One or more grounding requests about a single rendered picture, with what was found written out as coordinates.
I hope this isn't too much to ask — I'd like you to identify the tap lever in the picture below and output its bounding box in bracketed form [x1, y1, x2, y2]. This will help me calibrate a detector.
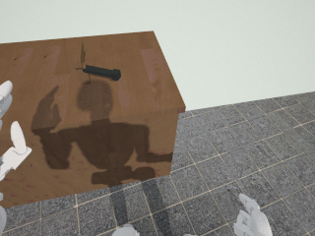
[82, 65, 121, 81]

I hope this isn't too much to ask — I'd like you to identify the right robot hand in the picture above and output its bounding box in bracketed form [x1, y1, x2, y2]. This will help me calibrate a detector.
[233, 193, 273, 236]

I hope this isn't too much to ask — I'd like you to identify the left robot hand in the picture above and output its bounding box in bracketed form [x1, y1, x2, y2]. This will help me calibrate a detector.
[0, 81, 32, 181]

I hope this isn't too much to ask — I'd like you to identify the counter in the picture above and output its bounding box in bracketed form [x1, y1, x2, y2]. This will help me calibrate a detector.
[0, 30, 186, 208]

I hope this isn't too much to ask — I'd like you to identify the robot left shin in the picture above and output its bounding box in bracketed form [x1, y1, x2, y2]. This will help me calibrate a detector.
[123, 224, 134, 228]

